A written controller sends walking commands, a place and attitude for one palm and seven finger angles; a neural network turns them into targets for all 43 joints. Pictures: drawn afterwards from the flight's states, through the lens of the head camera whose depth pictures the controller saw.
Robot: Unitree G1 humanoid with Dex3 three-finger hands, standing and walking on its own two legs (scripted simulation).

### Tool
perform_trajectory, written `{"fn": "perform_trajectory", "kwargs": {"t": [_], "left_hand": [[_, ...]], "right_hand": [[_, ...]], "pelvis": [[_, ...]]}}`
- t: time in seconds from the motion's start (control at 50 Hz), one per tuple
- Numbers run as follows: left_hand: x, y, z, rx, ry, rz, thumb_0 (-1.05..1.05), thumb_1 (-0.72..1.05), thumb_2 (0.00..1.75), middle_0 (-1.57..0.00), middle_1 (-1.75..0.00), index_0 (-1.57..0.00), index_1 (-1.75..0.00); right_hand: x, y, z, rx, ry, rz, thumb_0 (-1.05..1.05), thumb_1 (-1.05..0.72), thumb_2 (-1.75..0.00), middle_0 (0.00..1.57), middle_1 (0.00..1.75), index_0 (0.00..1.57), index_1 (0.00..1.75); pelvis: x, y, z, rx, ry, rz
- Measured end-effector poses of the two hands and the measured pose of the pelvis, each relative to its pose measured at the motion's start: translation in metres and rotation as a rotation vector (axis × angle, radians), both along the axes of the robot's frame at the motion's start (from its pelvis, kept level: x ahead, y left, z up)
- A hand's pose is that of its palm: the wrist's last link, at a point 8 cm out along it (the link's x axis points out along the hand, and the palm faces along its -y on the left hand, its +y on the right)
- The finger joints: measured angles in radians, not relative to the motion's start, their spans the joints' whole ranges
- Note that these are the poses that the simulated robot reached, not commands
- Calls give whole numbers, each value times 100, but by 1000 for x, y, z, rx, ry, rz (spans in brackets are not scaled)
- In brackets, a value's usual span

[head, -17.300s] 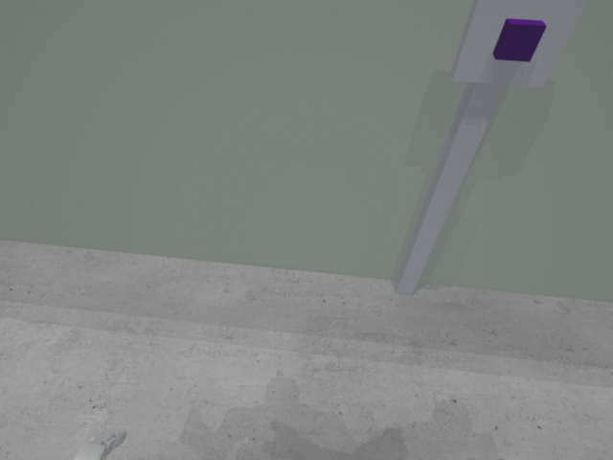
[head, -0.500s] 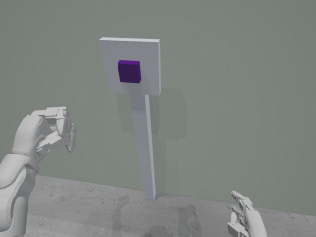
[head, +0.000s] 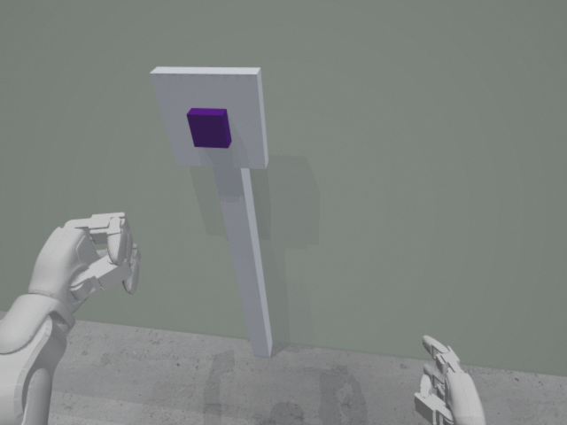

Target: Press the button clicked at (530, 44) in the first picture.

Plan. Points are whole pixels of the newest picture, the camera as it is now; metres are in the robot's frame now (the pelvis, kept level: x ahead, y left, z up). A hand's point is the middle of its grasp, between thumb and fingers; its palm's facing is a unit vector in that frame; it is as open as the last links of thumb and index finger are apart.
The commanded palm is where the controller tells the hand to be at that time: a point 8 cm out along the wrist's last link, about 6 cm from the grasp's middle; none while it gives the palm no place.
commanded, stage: aim a knuckle at the button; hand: left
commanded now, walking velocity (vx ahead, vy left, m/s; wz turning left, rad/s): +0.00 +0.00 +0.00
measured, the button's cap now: (210, 127) +0.53 +0.19 +0.20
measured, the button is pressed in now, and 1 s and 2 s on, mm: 0 0 0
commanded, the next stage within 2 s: none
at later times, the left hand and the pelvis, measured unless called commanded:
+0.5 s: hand (168, 209) +0.34 +0.20 +0.17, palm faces +0.00 -1.00 -0.04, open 3.1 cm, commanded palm +0.31 +0.24 +0.18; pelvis +0.02 +0.01 +0.00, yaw -1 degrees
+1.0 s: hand (210, 183) +0.41 +0.16 +0.17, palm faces -0.03 -1.00 -0.01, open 3.1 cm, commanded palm +0.40 +0.22 +0.17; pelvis +0.01 +0.02 +0.00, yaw -1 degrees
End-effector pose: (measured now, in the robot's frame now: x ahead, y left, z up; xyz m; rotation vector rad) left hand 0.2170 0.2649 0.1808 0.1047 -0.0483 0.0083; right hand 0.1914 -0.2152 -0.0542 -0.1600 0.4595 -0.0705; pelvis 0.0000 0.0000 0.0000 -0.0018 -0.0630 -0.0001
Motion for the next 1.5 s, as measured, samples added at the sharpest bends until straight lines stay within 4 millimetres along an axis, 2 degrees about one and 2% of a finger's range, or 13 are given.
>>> {"fn": "perform_trajectory", "kwargs": {"t": [0.12, 0.32, 0.42, 0.52, 0.68, 0.78, 0.88, 0.98, 1.1, 1.2, 1.34, 1.42, 1.5], "left_hand": [[19, 0, 7, -30, -73, 22, 2, 89, 90, -130, -150, -130, -150], [69, -16, -7, -48, 4, -39, 2, 89, 90, -130, -150, -130, -150], [88, -13, -5, -65, -19, -18, 2, 89, 90, -130, -150, -130, -150], [103, -16, -6, -64, -10, -17, 2, 89, 90, -130, -150, -130, -150], [123, -41, -11, -86, 9, -68, 2, 90, 90, -130, -150, -130, -150], [141, -38, -12, -89, 27, -24, 2, 89, 90, -130, -150, -130, -150], [156, -37, -10, -84, 37, -9, 2, 89, 90, -130, -150, -130, -150], [173, -47, -13, -95, 63, -37, 2, 90, 90, -130, -150, -130, -150], [197, -57, -20, -110, 87, -29, 2, 90, 90, -130, -150, -130, -150], [215, -58, -16, -104, 59, -13, 2, 90, 90, -130, -150, -129, -150], [218, -61, -14, -113, 38, -34, 2, 90, 90, -130, -150, -129, -150], [210, -57, -28, -121, 76, -23, 2, 90, 90, -130, -150, -129, -150], [204, -51, -35, -104, 80, 4, 2, 90, 90, -130, -150, -129, -150]], "right_hand": [[2, -4, -3, -14, 9, 0, 1, -90, -90, 20, 30, 21, 30], [-4, -9, -10, -10, 63, -44, 1, -90, -90, 20, 30, 21, 30], [-7, -9, -13, -16, 97, -60, 1, -90, -90, 20, 30, 20, 30], [-9, -7, -15, -16, 121, -67, 1, -90, -90, 20, 30, 20, 30], [-9, 2, -19, -12, 155, -67, 1, -91, -90, 20, 30, 20, 30], [-15, 6, -20, -9, 188, -77, 1, -90, -90, 20, 30, 21, 30], [-25, 4, -25, -13, 233, -89, 1, -90, -90, 20, 30, 21, 30], [-42, -1, -32, -27, 297, -113, 1, -90, -90, 20, 30, 21, 30], [-69, -11, -40, -38, 368, -161, 1, -91, -90, 20, 30, 21, 30], [-95, -19, -45, -41, 431, -205, 1, -91, -90, 20, 30, 21, 30], [-120, -26, -50, -21, 489, -250, 1, -91, -90, 20, 30, 20, 30], [-121, -28, -50, -16, 490, -255, 1, -91, -90, 20, 30, 20, 30], [-112, -29, -47, -26, 470, -242, 1, -91, -90, 20, 30, 20, 30]], "pelvis": [[2, -3, -1, -1, -2, 8], [9, 1, 0, 6, 30, -6], [14, 3, 0, 7, 38, -14], [16, 8, 0, 6, 46, -15], [18, 16, 1, 6, 53, -16], [17, 16, 1, 7, 56, -25], [15, 18, 2, 3, 60, -21], [13, 19, 2, 1, 72, -18], [11, 19, 2, 2, 92, -30], [11, 18, 1, 3, 108, -40], [18, 17, 2, 5, 117, -58], [19, 15, 2, 5, 111, -61], [15, 13, 2, 3, 106, -55]]}}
